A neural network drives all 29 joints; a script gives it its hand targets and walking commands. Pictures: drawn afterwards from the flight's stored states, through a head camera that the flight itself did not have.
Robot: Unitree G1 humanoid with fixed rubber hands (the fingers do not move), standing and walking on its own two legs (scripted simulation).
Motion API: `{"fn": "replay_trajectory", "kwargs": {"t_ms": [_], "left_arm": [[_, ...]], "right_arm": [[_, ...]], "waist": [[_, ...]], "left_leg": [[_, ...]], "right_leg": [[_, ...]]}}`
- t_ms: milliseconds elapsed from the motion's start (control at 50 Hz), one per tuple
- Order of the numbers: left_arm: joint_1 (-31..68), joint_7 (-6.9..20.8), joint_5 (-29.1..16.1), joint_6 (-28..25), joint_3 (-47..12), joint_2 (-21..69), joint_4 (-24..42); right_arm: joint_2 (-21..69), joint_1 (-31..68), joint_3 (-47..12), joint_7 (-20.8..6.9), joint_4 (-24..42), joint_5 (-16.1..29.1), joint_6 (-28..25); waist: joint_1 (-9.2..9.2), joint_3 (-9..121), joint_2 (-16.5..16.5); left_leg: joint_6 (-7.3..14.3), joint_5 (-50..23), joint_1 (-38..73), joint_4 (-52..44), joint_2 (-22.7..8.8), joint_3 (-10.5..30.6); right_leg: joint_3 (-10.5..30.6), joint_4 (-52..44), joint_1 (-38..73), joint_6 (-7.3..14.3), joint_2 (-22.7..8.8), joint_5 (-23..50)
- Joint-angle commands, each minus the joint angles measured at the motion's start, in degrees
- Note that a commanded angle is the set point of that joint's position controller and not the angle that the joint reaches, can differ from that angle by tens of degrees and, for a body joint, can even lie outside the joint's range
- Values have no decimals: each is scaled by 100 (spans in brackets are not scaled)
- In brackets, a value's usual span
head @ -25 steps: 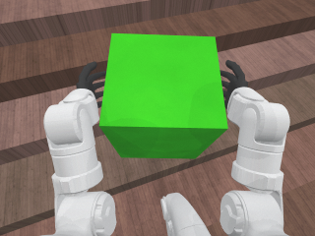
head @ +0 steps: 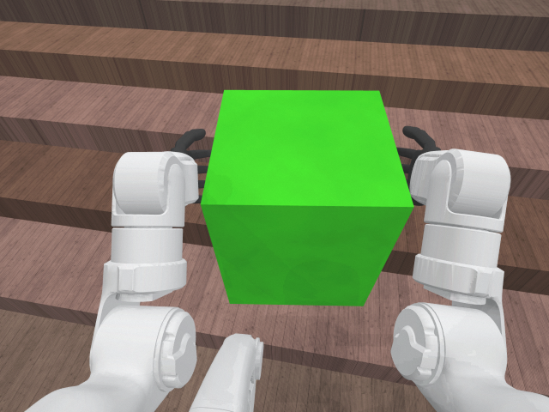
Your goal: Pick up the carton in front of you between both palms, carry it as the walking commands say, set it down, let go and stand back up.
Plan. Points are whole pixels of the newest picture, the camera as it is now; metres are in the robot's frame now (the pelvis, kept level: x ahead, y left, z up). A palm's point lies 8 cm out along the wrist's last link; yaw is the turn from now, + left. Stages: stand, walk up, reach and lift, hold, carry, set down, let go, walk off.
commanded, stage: carry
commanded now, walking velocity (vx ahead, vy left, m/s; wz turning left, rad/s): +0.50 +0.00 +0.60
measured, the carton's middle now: (298, 205) +0.40 +0.03 +0.11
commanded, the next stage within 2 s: none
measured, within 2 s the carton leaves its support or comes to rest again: neither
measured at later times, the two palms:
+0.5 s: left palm out of the picture +0.73 +0.18 +0.31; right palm out of the picture +0.72 -0.12 +0.32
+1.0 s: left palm out of the picture +1.08 +0.10 +0.46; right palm out of the picture +1.03 -0.20 +0.45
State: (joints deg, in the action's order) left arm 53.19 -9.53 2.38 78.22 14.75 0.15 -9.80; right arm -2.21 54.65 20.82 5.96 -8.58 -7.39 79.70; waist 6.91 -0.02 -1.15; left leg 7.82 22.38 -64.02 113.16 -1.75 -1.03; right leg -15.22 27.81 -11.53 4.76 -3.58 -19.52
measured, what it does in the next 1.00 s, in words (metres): climbs: left foot 0.13 m higher, then right foot 0.13 m higher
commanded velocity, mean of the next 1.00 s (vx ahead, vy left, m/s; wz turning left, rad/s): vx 0.50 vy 0.00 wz -0.43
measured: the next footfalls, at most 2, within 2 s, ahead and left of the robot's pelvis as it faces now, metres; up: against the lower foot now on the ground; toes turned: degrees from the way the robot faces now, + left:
left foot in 0.16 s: +0.31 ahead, +0.14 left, +0.13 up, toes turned +9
right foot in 0.58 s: +0.59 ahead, -0.08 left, +0.25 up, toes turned -6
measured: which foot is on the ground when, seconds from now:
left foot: up 0.00-0.14, down 0.16-0.64, up 0.66-1.00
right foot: down 0.00-0.18, up 0.20-0.56, down 0.58-1.00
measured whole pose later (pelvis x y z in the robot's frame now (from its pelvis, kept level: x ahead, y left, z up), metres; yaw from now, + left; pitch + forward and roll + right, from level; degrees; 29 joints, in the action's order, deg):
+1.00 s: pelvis +0.68 +0.02 +0.26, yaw -13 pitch +5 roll +1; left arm 55.3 -9.6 1.7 78.4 15.1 -1.4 -10.5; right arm -1.4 54.2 19.9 5.0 -7.4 -8.0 79.1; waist 5.3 3.1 -0.1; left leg 4.0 24.8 -64.3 80.9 -4.3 -1.4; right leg 7.3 20.6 -6.7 3.8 0.6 -17.4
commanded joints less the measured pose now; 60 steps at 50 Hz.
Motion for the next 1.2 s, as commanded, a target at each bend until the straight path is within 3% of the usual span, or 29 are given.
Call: {"fn": "replay_trajectory", "kwargs": {"t_ms": [0, 60, 100, 140, 160, 180, 200, 220, 240, 300, 420, 480, 520, 580, 600, 620, 640, 660, 680, 740, 860, 920, 1000, 1020, 1040, 1060, 1080, 1140, 1180], "left_arm": [[4514, 1762, -2613, -94, -2904, 6371, 419], [4583, 1768, -2570, -105, -2814, 6287, 485], [4385, 1729, -2454, -83, -2710, 6063, 484], [4294, 1658, -2217, -110, -2678, 5896, 672], [4319, 1620, -2143, -135, -2611, 5811, 839], [4271, 1558, -1979, -182, -2558, 5759, 911], [3842, 1504, -1743, -217, -2325, 5439, 841], [3549, 1438, -1454, -233, -2214, 5142, 762], [3659, 1425, -1425, -253, -2236, 5202, 947], [4206, 1369, -1543, -212, -2577, 5180, 1604], [3543, 1313, -1673, -33, -3258, 5058, 1559], [3701, 1336, -1736, 43, -3382, 4986, 1151], [3826, 1332, -1824, 107, -3360, 5118, 858], [3890, 1337, -2199, 132, -3366, 5517, 508], [4222, 1369, -2336, 105, -3401, 5699, 545], [4230, 1447, -2586, 54, -3470, 6106, 480], [4157, 1540, -2817, -10, -3438, 6213, 357], [4479, 1598, -3041, -90, -3563, 6507, 462], [4965, 1648, -3193, -207, -3618, 6568, 845], [6010, 1717, -3581, -356, -3721, 7069, 1542], [5000, 1617, -3228, -112, -3194, 6485, 1084], [4647, 1664, -2909, -5, -3011, 6235, 612], [4214, 1716, -2390, 79, -2629, 6067, 117], [4113, 1712, -2232, 67, -2555, 6096, 10], [4158, 1699, -2062, 51, -2499, 6180, 5], [3686, 1708, -1935, 48, -2418, 6056, -140], [3829, 1669, -1821, -8, -2376, 6036, -68], [4136, 1523, -1683, -109, -2390, 5867, 459], [4197, 1401, -1664, -152, -2493, 5685, 770]], "right_arm": [[5961, 3506, -3192, -1038, -499, 2112, -101], [6300, 3913, -3496, -1019, -315, 2435, -189], [6546, 3845, -3643, -965, -204, 2639, -216], [6773, 4117, -3932, -956, 191, 2940, -277], [6866, 4340, -4042, -962, 466, 3104, -337], [7056, 4543, -4254, -1005, 642, 3342, -385], [7080, 4421, -4384, -1057, 639, 3615, -478], [7192, 4509, -4392, -1098, 830, 3737, -508], [7086, 4763, -4380, -1119, 1218, 3800, -611], [7075, 5142, -4434, -1071, 2104, 3864, -643], [6253, 3678, -4275, -989, 1648, 3084, -331], [5915, 3625, -4158, -1157, 1145, 3008, -171], [5822, 3710, -3918, -1275, 738, 2924, -39], [5709, 3574, -3468, -1298, 211, 2604, 71], [5716, 3497, -3307, -1290, 64, 2485, 45], [5579, 3512, -3145, -1264, 104, 2281, -18], [5506, 3130, -2969, -1242, -149, 2084, -44], [5430, 2866, -2676, -1207, -448, 1862, -83], [5571, 3192, -2674, -1195, -223, 1834, -141], [5508, 4101, -2738, -1061, 456, 1892, -241], [5313, 3487, -2940, -809, 230, 1745, -168], [5353, 3497, -3019, -816, -57, 1741, -119], [5974, 3742, -3415, -909, -185, 2358, -88], [6176, 3861, -3507, -963, -127, 2525, -146], [6341, 3998, -3580, -1029, -64, 2655, -238], [6486, 3555, -3548, -1105, -171, 2812, -346], [6688, 3976, -3644, -1163, 239, 2984, -415], [7201, 5025, -4087, -1282, 1222, 3590, -565], [7258, 5185, -4273, -1304, 1497, 3734, -592]], "waist": [[-255, 1540, 333], [-413, 1333, 845], [-777, 2131, 1613], [-1559, 3235, 2176], [-1903, 3720, 1482], [-1633, 3765, 667], [-1491, 4452, -1194], [-1470, 5003, -371], [-1484, 4728, -216], [-1214, 3558, -142], [-1562, 3040, -302], [-1053, 2045, -226], [-670, 1758, -862], [342, 3157, -1499], [586, 3624, -626], [652, 3393, -120], [36, 3577, 826], [183, 4585, 698], [228, 4403, 485], [-128, 2946, -95], [166, 2729, 369], [-231, 2408, 125], [-1393, 3350, 1786], [-1862, 3896, 1279], [-1844, 4326, -183], [-1426, 4375, -1880], [-1281, 4581, -1296], [-1094, 3250, -251], [-1023, 2793, -158]], "left_leg": [[-72, 19, -1601, -498, -272, 77], [-115, 11, 939, -3494, -194, -1199], [252, -540, 2383, -4353, 391, -1677], [352, -642, 3698, -5475, 860, -1571], [265, -1360, 4884, -7044, 1325, -1467], [539, -2822, 6556, -8106, 639, 77], [2029, -5866, 8379, -8474, -1453, 4151], [1918, -6083, 8483, -8054, -1338, 4069], [1598, -5160, 8178, -7866, -1302, 3600], [805, -2181, 7669, -8393, -1332, 2662], [836, -2808, 9086, -8973, -2111, 1976], [221, -1835, 7489, -10146, -1335, 377], [73, -4044, 5204, -10663, -682, -1171], [-145, -10037, 6044, -7715, -888, -1525], [-622, -9627, 5864, -5754, -577, -1378], [-826, -4589, 4543, -4047, -118, -885], [-1021, -359, 2409, -1358, 641, -101], [-856, -386, 2054, -79, 687, 782], [-689, -276, 1509, 158, 582, 888], [-444, 141, 862, -916, 120, 993], [-297, 1361, -1714, 8, -160, 569], [-437, 849, -469, -2331, -389, 32], [-444, -929, 4822, -5189, 383, -1056], [-459, -1207, 5926, -6698, 531, -935], [182, -2534, 7589, -7561, -560, 985], [1168, -4850, 7569, -8819, -1961, 4224], [1381, -4497, 7573, -8338, -2124, 4400], [499, -433, 6364, -8362, -1872, 3025], [199, 255, 6304, -8760, -1972, 2553]], "right_leg": [[1541, -1405, 2168, 440, -1520, 27], [112, -2217, 705, 520, -836, 2474], [-396, -1198, 1168, 476, -898, 7737], [-556, 1029, 1996, 177, -1128, 10187], [-494, 2835, 1883, -71, -761, 9652], [350, 4167, 209, -451, -356, 4425], [1018, 7295, -2383, -934, 983, -18], [2357, 8377, -2605, -469, 821, 272], [2490, 8498, -3009, -259, 794, 261], [2152, 7752, -4165, 78, 257, 130], [1997, 8851, -6958, 458, 134, -1842], [1067, 6709, -6066, 368, -155, -1534], [283, 4434, -3013, 398, 174, -202], [-527, 3368, -917, 475, 1258, 716], [-140, 1560, 389, 486, 1396, 1810], [1247, -33, 1315, 705, 969, 2983], [4172, 488, 2614, 1592, -702, 7155], [5167, 673, 3119, 2285, -1013, 7755], [5391, 499, 2968, 2306, -967, 5734], [4758, 69, 1469, 1457, -667, 1680], [4449, -293, 2897, 1580, -1080, 2533], [3450, -1075, 1669, 1074, -451, 2297], [1754, 325, -359, 522, -76, 8102], [1510, 2135, -368, 165, 130, 7900], [2102, 4078, -1639, -210, 435, 3739], [1905, 6313, -2985, -357, 1367, 354], [2505, 7638, -3285, -139, 923, 377], [2500, 7700, -4099, 141, 106, 505], [2364, 7429, -4384, 200, -110, 437]]}}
